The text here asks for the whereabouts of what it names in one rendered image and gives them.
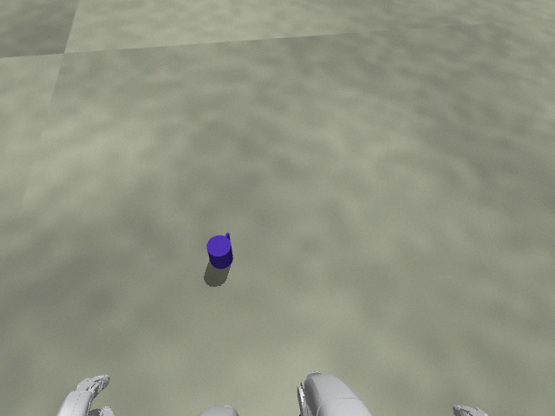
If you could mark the left robot hand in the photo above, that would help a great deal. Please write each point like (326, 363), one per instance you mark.
(78, 402)

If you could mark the mug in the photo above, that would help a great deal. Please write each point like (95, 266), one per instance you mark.
(219, 249)

